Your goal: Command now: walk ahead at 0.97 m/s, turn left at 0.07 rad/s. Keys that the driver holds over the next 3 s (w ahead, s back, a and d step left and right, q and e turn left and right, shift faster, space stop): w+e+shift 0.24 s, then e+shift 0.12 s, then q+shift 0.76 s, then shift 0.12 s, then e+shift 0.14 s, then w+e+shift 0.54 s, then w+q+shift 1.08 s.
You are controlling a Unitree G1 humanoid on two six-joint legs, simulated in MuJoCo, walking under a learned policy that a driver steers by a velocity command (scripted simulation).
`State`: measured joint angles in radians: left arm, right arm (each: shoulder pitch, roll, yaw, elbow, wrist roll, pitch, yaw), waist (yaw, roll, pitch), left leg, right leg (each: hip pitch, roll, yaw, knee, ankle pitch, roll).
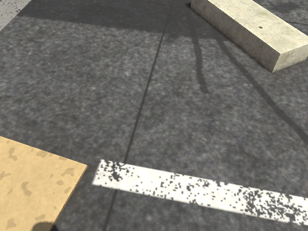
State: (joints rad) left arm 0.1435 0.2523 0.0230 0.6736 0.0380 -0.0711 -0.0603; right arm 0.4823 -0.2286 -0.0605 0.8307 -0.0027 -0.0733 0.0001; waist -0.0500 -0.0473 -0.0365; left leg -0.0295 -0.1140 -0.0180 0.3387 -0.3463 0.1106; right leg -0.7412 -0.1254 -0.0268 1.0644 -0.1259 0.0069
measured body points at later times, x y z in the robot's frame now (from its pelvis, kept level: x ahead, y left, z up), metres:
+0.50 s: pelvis +0.50 -0.01 +0.00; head +0.54 -0.03 +0.45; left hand +0.49 +0.24 -0.13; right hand +0.75 -0.25 -0.04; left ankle +0.76 +0.07 -0.68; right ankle +0.39 -0.03 -0.74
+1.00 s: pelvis +0.75 -0.03 +0.00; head +0.79 -0.01 +0.45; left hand +0.98 +0.23 -0.07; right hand +0.86 -0.33 -0.08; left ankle +0.79 +0.01 -0.74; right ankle +0.89 -0.20 -0.68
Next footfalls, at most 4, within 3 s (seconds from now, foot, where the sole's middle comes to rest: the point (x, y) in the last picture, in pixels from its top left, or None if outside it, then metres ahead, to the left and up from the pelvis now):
0.20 right None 0.43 -0.03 -0.77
0.58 left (144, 168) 0.83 0.00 -0.77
1.16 right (171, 150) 0.93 -0.14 -0.77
1.52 left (131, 173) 0.80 0.06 -0.77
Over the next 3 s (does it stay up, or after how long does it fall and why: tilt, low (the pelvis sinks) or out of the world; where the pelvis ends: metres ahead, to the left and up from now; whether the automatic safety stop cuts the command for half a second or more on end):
stays up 1.96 -0.22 0.00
